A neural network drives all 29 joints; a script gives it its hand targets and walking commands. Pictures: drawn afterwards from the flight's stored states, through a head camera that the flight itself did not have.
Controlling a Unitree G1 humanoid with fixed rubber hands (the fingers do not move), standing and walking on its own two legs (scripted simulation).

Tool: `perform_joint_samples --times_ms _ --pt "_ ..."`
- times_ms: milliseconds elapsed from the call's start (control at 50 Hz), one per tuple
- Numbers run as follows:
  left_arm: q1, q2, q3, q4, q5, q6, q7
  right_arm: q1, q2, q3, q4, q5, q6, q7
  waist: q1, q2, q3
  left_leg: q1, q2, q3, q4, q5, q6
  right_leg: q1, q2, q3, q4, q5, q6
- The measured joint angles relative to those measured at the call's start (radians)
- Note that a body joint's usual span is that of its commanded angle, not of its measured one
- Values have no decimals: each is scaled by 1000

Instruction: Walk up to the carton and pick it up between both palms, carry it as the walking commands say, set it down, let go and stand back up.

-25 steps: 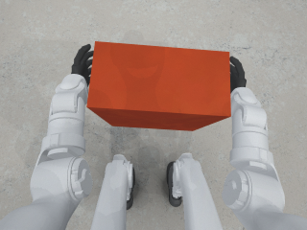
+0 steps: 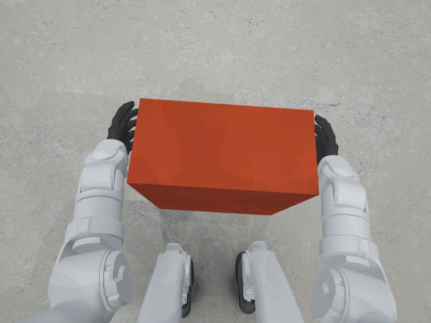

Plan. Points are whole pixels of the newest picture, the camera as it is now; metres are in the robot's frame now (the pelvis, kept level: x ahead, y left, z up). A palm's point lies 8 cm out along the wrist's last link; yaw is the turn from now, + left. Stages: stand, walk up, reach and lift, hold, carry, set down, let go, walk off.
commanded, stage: reach and lift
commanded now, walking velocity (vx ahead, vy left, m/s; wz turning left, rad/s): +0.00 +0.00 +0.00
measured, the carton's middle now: (220, 170) +0.40 -0.01 -0.12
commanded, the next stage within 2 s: none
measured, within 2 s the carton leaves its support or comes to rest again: neither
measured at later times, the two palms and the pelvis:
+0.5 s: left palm (103, 138) +0.41 +0.18 +0.02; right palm (346, 154) +0.38 -0.20 +0.02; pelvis +0.02 +0.00 +0.06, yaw +0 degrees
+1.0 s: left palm (80, 131) +0.39 +0.18 +0.09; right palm (377, 151) +0.36 -0.20 +0.10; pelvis +0.04 +0.00 +0.12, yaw +1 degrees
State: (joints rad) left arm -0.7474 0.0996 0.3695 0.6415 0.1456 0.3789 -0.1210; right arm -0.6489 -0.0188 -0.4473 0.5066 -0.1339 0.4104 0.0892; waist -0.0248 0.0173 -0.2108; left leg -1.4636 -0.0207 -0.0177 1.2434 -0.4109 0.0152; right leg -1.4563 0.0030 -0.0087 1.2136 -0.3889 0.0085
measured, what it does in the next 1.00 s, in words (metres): rises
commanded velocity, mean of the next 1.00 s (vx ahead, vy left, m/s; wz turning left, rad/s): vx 0.00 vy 0.00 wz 0.00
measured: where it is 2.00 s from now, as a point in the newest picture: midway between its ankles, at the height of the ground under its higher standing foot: (214, 294)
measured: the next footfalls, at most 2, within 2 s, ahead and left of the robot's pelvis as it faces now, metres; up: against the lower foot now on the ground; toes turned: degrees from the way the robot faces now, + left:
none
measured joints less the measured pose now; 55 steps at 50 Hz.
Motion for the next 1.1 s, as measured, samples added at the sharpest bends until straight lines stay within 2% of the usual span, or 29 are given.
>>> perform_joint_samples --times_ms 740,1100 --pt "230 -68 -3 -99 41 24 -31 199 49 23 -74 -63 30 55 -12 4 90 573 4 -5 -451 124 3 578 4 6 -462 130 0" --pt "331 -86 -28 -163 47 66 -41 295 60 56 -129 -68 72 66 -25 -4 150 895 0 -9 -661 182 5 902 -1 7 -674 188 2"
